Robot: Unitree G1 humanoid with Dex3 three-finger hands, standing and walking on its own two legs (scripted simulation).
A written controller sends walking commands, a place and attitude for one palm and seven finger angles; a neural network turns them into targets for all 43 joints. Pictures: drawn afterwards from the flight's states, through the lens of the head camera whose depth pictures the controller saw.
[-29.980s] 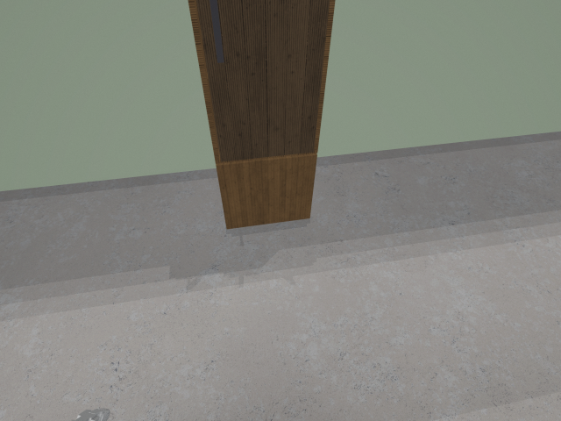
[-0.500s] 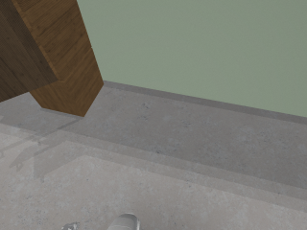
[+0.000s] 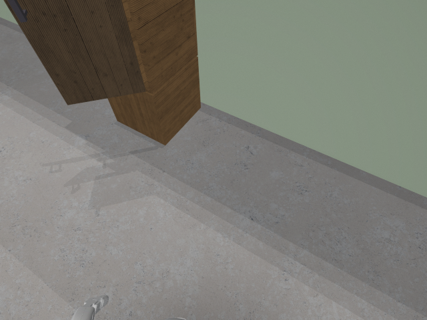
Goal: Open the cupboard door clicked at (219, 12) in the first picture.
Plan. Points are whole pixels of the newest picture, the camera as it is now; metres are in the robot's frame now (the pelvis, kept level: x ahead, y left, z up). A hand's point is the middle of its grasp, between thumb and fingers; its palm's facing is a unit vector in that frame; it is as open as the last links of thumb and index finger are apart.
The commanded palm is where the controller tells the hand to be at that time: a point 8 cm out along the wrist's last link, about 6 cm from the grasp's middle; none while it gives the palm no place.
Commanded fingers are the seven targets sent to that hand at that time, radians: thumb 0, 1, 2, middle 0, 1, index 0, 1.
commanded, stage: turn to face it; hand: left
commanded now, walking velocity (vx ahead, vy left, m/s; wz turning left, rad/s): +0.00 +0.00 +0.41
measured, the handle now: out of the picture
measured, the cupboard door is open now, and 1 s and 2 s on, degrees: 47 47 47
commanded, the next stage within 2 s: take the last steps up to it in 0.30 s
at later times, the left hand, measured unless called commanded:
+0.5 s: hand out of the picture -0.02 +0.21 -0.18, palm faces +0.26 -0.94 -0.22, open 7.4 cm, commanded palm none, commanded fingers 0.00 0.90 0.90 -0.20 -0.30 -0.20 -0.30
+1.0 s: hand out of the picture -0.03 +0.22 -0.18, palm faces +0.42 -0.89 -0.18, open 7.4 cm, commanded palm none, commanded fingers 0.00 0.90 0.90 -0.20 -0.30 -0.20 -0.30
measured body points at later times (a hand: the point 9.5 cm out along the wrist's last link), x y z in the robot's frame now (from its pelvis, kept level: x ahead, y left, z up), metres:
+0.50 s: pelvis +0.01 +0.00 +0.00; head +0.05 +0.03 +0.45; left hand -0.03 +0.26 -0.16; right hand +0.17 -0.21 -0.13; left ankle +0.00 +0.11 -0.73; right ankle -0.01 -0.13 -0.69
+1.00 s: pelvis +0.10 +0.09 -0.01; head +0.14 +0.11 +0.44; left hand -0.05 +0.27 -0.16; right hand +0.28 -0.11 -0.15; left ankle +0.12 +0.23 -0.74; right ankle +0.04 -0.12 -0.72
